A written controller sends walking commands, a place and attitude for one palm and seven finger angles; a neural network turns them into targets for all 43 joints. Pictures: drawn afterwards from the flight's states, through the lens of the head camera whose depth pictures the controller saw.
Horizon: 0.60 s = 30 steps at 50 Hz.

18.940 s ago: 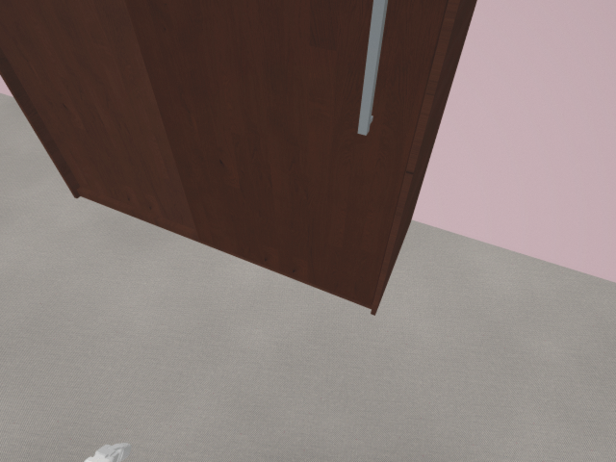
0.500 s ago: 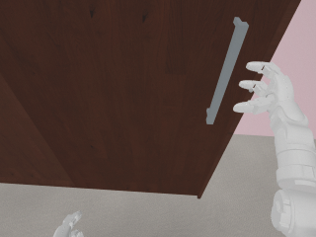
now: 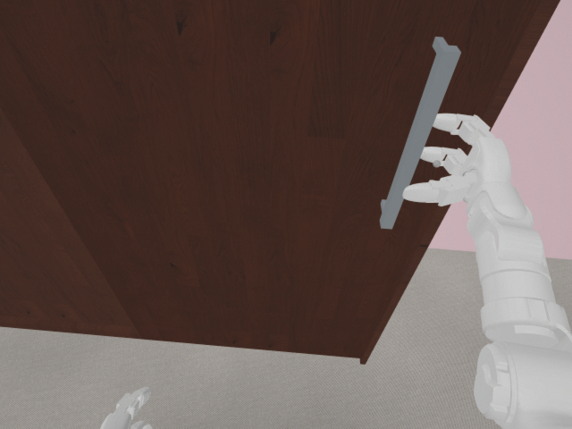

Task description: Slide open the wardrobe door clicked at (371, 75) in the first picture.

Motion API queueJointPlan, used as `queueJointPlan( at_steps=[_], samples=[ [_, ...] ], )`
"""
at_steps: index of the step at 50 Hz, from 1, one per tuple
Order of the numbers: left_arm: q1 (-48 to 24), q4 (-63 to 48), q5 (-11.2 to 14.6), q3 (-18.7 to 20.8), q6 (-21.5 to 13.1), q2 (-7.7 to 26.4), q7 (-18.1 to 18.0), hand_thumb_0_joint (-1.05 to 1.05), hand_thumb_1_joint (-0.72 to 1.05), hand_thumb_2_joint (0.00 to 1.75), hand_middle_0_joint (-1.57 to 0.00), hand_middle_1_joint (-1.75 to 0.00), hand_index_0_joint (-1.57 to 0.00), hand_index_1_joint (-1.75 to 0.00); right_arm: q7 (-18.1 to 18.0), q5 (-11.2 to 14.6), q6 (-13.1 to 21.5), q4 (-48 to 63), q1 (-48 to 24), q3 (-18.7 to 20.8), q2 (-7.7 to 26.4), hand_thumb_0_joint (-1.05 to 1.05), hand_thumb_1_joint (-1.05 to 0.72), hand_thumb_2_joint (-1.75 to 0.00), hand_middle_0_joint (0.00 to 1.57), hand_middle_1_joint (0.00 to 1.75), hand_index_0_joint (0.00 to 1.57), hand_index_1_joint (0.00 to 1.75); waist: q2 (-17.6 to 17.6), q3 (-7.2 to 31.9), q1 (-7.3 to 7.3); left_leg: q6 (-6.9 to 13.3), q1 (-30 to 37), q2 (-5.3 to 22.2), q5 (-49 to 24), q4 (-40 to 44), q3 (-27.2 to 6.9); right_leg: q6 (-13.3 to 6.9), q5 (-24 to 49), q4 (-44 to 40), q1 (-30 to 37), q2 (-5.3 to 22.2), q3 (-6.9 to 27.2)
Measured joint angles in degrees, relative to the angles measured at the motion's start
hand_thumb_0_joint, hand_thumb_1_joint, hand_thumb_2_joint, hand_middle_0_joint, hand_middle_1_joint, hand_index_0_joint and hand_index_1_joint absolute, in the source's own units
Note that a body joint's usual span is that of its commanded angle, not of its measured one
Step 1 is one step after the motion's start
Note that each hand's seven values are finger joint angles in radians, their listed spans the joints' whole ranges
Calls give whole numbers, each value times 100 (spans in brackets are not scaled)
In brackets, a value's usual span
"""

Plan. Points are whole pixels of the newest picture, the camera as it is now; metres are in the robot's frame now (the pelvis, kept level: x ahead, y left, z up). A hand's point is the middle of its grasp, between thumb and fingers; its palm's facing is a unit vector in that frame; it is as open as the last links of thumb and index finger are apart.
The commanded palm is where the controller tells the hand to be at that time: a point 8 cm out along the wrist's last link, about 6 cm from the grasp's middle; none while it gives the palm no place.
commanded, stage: feel for the door with the fingertips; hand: right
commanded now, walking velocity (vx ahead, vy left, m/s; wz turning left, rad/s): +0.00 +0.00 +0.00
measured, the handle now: (408, 147) +0.50 -0.13 +0.17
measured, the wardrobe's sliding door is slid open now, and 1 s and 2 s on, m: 0.00 0.00 0.00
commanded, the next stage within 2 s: slide the fingers in behind the handle in 0.40 s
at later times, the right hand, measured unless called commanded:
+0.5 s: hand (430, 152) +0.46 -0.15 +0.19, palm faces +0.02 +1.00 +0.01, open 13.7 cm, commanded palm +0.44 -0.20 +0.18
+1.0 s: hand (425, 159) +0.45 -0.14 +0.19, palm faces +0.00 +1.00 +0.01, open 13.9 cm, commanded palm +0.42 -0.19 +0.18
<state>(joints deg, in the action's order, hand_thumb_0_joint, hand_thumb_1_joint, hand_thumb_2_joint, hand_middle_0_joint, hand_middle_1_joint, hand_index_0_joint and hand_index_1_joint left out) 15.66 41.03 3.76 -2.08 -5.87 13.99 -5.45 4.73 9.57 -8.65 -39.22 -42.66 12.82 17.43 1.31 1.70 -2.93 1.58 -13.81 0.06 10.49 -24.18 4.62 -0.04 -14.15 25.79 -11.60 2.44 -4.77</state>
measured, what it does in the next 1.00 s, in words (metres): stands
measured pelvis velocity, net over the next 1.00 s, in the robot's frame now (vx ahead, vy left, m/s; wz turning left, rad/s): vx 0.00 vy -0.01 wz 0.00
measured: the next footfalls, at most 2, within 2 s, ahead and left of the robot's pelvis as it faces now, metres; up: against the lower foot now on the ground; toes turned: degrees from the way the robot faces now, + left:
none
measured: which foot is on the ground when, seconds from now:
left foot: down 0.00-1.00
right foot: down 0.00-1.00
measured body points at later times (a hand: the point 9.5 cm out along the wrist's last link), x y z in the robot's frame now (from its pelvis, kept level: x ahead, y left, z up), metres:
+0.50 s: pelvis +0.00 +0.00 +0.00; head +0.00 +0.00 +0.45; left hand +0.07 +0.26 -0.12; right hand +0.45 -0.20 +0.20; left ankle +0.03 +0.10 -0.74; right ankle -0.01 -0.12 -0.74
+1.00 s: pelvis +0.00 -0.01 +0.00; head +0.00 +0.00 +0.45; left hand +0.07 +0.26 -0.11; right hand +0.44 -0.19 +0.19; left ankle +0.03 +0.10 -0.74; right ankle -0.01 -0.12 -0.74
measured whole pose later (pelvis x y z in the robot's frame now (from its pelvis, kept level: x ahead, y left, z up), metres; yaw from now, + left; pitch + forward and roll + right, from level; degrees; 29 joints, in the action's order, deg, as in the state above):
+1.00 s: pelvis +0.00 -0.01 +0.00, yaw +0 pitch +1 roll +0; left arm 18.9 42.6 3.8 -1.0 -7.8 14.8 -4.2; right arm 4.0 9.0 -3.8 -46.2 -47.2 11.7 16.9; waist 1.2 1.9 -3.7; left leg 1.3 -16.1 0.2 10.0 -24.6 4.3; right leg -0.5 -14.2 27.0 -14.2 2.3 -4.9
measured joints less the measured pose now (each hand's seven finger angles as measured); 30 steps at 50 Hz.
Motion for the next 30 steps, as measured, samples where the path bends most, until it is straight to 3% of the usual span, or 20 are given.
queueJointPlan(
  at_steps=[13,30],
  samples=[
    [102,89,32,68,-40,115,8,1,90,90,-20,-30,-20,-30,132,30,90,-430,-335,-119,131,-1,50,-30,30,120,30,120,7,-9,15,8,-86,17,19,-50,97,3,-14,112,-156,-8,104],
    [436,243,-43,88,-201,67,116,1,90,90,-20,-30,-20,-30,53,-140,664,-1386,-956,-19,180,-1,50,-30,36,124,36,126,-5,5,-130,-8,-366,33,-1,-141,53,-20,-10,199,-418,-21,67]
  ],
)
